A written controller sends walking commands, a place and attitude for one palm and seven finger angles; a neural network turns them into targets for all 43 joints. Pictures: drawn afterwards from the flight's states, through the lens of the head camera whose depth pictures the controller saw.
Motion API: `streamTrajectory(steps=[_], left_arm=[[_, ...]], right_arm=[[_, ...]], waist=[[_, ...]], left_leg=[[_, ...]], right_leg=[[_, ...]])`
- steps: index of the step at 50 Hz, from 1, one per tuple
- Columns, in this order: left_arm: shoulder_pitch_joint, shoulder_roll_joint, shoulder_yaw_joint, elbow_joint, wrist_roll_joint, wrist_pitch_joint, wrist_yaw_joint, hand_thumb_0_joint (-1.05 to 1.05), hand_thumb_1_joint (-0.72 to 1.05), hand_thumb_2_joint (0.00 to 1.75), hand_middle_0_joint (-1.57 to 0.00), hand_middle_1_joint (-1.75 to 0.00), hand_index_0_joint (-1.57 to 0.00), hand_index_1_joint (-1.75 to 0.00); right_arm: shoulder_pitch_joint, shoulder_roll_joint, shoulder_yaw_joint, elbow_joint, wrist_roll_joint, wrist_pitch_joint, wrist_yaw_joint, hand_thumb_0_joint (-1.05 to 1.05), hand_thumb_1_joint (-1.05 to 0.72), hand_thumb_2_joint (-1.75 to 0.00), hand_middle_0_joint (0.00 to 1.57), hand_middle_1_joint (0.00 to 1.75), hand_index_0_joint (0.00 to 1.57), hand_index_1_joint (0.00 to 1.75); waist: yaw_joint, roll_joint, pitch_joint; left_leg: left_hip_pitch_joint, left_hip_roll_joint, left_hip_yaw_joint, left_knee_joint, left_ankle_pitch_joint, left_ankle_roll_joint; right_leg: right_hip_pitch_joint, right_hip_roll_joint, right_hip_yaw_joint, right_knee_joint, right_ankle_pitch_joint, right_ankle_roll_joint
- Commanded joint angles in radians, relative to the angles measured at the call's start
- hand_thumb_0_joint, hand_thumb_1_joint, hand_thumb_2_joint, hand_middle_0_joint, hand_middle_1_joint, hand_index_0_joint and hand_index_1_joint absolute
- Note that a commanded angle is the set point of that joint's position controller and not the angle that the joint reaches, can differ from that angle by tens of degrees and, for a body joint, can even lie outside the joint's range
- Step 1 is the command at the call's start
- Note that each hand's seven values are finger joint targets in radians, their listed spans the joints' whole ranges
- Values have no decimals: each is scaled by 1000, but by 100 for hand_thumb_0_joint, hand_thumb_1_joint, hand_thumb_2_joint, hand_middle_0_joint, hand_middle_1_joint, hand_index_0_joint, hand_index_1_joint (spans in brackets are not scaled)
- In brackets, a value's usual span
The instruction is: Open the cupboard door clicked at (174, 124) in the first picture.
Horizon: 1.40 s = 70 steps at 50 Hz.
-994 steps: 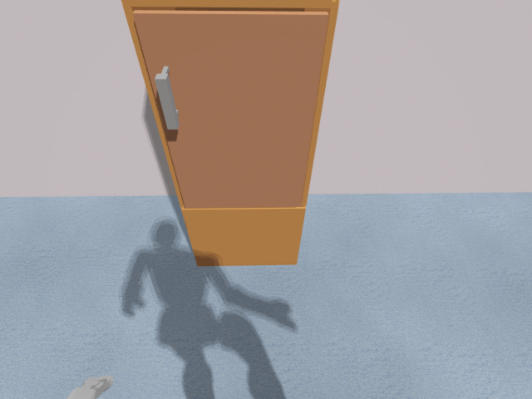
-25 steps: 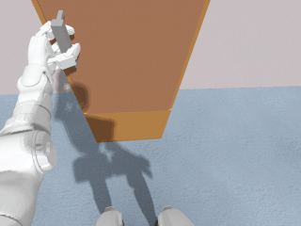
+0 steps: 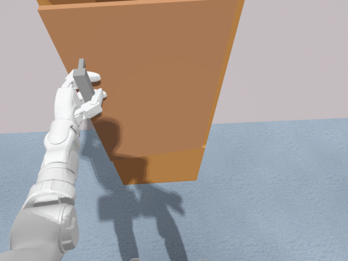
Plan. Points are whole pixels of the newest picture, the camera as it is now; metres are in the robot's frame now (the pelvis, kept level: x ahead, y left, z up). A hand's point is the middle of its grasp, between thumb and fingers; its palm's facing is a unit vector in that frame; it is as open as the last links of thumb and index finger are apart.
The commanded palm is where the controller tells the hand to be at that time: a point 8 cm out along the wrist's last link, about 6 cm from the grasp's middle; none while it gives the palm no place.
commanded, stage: pull the door open along its arc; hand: left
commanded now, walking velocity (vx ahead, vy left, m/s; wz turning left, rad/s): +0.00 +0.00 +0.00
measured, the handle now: (88, 87) +0.51 +0.18 +0.11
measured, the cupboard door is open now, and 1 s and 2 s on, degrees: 6 43 37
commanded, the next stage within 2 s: open thumb and fingers to let go in 1.00 s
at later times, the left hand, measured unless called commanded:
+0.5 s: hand (112, 125) +0.39 +0.11 +0.11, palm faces +0.46 -0.89 +0.00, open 5.8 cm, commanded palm +0.33 +0.15 +0.11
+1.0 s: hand (151, 173) +0.27 +0.03 +0.11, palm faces +0.24 -0.97 -0.02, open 6.3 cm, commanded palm +0.22 +0.07 +0.11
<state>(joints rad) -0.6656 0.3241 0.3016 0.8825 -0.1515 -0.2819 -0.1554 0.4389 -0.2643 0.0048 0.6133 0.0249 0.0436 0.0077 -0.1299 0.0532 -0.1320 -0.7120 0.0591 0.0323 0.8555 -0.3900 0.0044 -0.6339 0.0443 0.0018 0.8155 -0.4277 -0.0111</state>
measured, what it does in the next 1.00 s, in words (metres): stands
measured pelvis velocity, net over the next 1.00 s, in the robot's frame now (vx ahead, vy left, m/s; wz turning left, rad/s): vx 0.01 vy -0.02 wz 0.06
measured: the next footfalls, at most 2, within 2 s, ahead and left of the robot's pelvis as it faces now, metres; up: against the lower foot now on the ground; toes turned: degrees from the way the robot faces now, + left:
none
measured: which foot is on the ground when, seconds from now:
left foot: down 0.00-1.00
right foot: down 0.00-1.00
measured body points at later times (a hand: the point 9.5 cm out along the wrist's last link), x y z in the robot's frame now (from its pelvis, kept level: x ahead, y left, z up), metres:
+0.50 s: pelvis +0.00 -0.03 +0.01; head +0.03 -0.04 +0.46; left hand +0.36 +0.16 +0.11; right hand +0.18 -0.23 -0.10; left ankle +0.01 +0.12 -0.70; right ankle -0.02 -0.12 -0.70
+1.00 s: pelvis +0.01 -0.02 +0.02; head +0.00 -0.05 +0.46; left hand +0.25 +0.08 +0.11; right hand +0.19 -0.24 -0.08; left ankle +0.01 +0.12 -0.70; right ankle -0.02 -0.12 -0.70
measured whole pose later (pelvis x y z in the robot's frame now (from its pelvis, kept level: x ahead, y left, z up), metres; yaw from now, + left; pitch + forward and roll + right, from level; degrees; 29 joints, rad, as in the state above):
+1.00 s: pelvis +0.01 -0.02 +0.02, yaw +4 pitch +2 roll +0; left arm 0.16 -0.04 -0.35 -0.07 0.05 -0.04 0.51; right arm 0.20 -0.19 -0.01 0.57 -0.04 0.03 0.04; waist -0.04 0.06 -0.07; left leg -0.41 0.03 -0.02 0.74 -0.36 -0.03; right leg -0.32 0.03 -0.05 0.73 -0.44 -0.04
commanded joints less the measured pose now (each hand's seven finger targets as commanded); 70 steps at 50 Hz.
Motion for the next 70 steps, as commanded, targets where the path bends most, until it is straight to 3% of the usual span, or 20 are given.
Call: streamTrajectory(steps=[1,4,5,6,8,14,17,21,25,32,34,38,42,45,49,51,55,58,64,70], left_arm=[[-71,130,-20,-408,-44,-53,-24,0,90,90,-40,-135,-40,-135],[101,61,-67,-559,-64,-27,-19,0,90,90,-40,-135,-40,-135],[91,29,75,-644,-139,-7,134,0,90,90,-40,-135,-40,-135],[140,-28,-11,-659,-98,15,212,0,90,90,-40,-135,-40,-135],[129,-87,-56,-677,-58,48,305,0,90,90,-40,-135,-40,-135],[-83,-221,-175,-712,106,102,582,0,90,90,-40,-135,-40,-135],[-64,-274,-238,-671,186,134,675,0,90,90,-40,-135,-40,-135],[-116,-291,-281,-665,188,127,654,0,90,90,-40,-135,-40,-135],[-65,-305,-293,-692,153,97,602,0,90,90,-40,-135,-40,-135],[186,-354,-332,-796,116,71,569,0,90,90,-40,-135,-40,-135],[258,-380,-365,-888,121,69,576,0,90,90,-40,-135,-40,-135],[424,-452,-461,-1007,142,92,604,0,90,90,-40,-135,-40,-135],[616,-523,-573,-1147,195,118,654,0,90,90,-40,-135,-40,-135],[656,-564,-642,-1189,243,148,694,0,90,90,-40,-135,-40,-135],[779,-586,-653,-1257,205,199,710,0,90,90,-40,-135,-40,-135],[734,-570,-629,-1234,188,231,720,0,90,90,-40,-135,-40,-135],[473,-506,-549,-1145,188,248,752,0,90,90,-40,-135,-40,-135],[495,-552,-558,-1091,189,260,757,0,69,81,-38,-133,-38,-133],[494,-596,-637,-1119,224,249,718,0,27,63,-35,-128,-35,-128],[487,-598,-670,-1142,220,239,692,0,-15,45,-32,-124,-32,-124]], right_arm=[[-18,-133,-60,-154,11,-51,-5,0,-90,-90,20,30,20,30],[-65,-117,-58,-178,16,-63,1,0,-90,-90,20,30,20,30],[-109,-83,-57,-179,14,-73,2,0,-90,-90,20,30,20,30],[-124,-86,-50,-175,8,-82,6,0,-90,-90,20,30,20,30],[-131,-88,-51,-159,-1,-83,14,0,-90,-90,20,30,20,30],[-188,-59,-49,-116,-54,-60,4,0,-90,-90,20,30,20,30],[-212,-50,-48,-110,-71,-41,1,0,-90,-90,20,30,20,30],[-219,-49,-50,-102,-73,-24,-18,0,-90,-90,20,30,20,30],[-239,-40,-44,-114,-67,-24,-28,0,-90,-90,20,30,20,30],[-257,-38,-42,-142,-59,-41,-20,0,-90,-90,20,30,20,30],[-265,-35,-45,-155,-58,-47,-16,0,-90,-90,20,30,20,30],[-293,-28,-45,-182,-59,-59,-4,0,-90,-90,20,30,20,30],[-323,-12,-49,-211,-60,-70,14,0,-90,-90,20,30,20,30],[-345,-5,-45,-214,-67,-77,24,0,-90,-90,20,30,20,30],[-402,13,-29,-223,-59,-73,34,0,-90,-90,20,30,20,30],[-423,12,-18,-213,-59,-57,31,0,-90,-90,20,30,20,30],[-452,9,-3,-174,-67,-30,11,0,-90,-90,20,30,20,30],[-466,17,-4,-174,-72,-17,9,0,-90,-90,20,30,20,30],[-410,13,-17,-192,-69,3,17,0,-90,-90,20,30,20,30],[-398,5,-20,-206,-59,0,13,0,-90,-90,20,30,20,30]], waist=[[88,-24,-368],[105,-36,-323],[190,-66,-308],[156,-49,-249],[115,-93,-183],[74,-82,-224],[72,-86,-252],[56,-115,-287],[82,-94,-289],[120,-136,-239],[130,-128,-248],[130,-151,-174],[138,-129,-143],[122,-145,-86],[155,-91,-92],[153,-104,-66],[120,-124,-3],[141,-136,-39],[122,-106,-147],[110,-126,-137]], left_leg=[[327,-58,-1,-88,428,37],[344,-59,6,-105,466,36],[303,-62,11,-116,447,23],[307,-63,10,-126,421,19],[306,-58,-4,-130,395,14],[335,-65,-18,-103,353,14],[339,-66,-25,-100,332,13],[352,-66,-27,-104,321,14],[358,-71,-22,-122,322,12],[363,-72,-16,-163,315,14],[383,-71,-11,-171,334,13],[401,-66,-12,-186,313,16],[427,-60,-14,-176,331,16],[424,-62,-22,-152,291,18],[455,-63,-22,-156,272,7],[446,-68,-25,-158,257,6],[429,-74,-39,-154,223,8],[434,-74,-41,-157,233,6],[452,-64,-44,-150,325,6],[439,-61,-54,-148,309,10]], right_leg=[[232,16,-31,-98,575,-5],[267,6,-34,-104,649,2],[289,8,-50,-124,609,7],[275,9,-54,-126,573,6],[228,5,-65,-132,532,10],[192,-23,-42,-127,474,11],[184,-28,-40,-130,442,7],[224,-32,-25,-151,472,7],[279,-42,-15,-162,526,9],[348,-52,-14,-197,568,20],[368,-52,-19,-196,582,17],[349,-53,-29,-219,518,16],[338,-56,-37,-220,487,5],[288,-57,-33,-241,392,0],[310,-53,-45,-256,344,-14],[305,-54,-46,-268,340,-11],[243,-58,-37,-278,284,-5],[255,-58,-42,-265,298,-5],[299,-57,-52,-195,469,-7],[287,-52,-53,-192,446,-6]])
